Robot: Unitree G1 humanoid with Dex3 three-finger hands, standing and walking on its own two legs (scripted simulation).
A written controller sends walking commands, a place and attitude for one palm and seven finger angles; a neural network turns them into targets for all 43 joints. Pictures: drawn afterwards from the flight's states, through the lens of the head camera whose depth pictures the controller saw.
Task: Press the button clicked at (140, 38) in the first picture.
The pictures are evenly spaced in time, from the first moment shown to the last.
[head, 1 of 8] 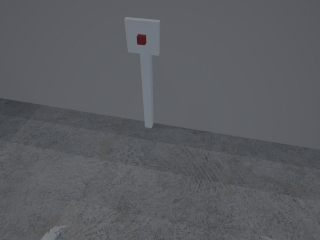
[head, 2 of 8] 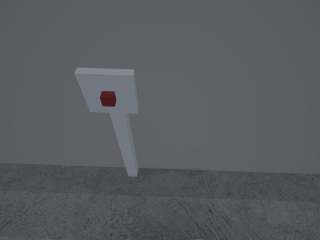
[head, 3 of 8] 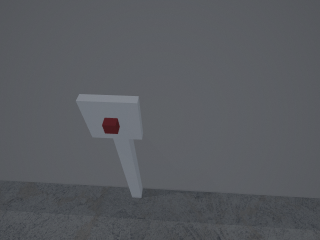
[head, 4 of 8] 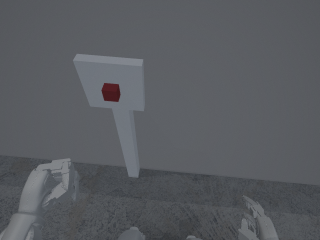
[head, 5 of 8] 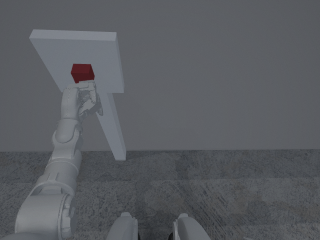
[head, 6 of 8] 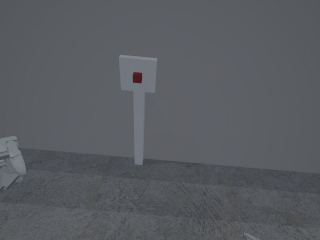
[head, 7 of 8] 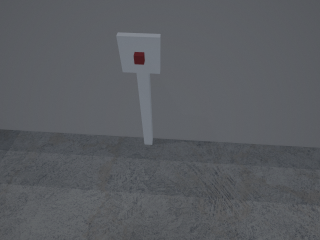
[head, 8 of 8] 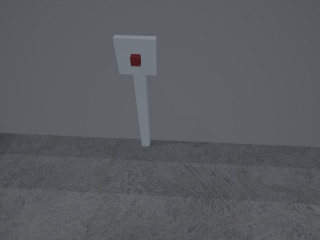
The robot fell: no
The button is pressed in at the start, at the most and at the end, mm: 0 14 0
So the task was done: yes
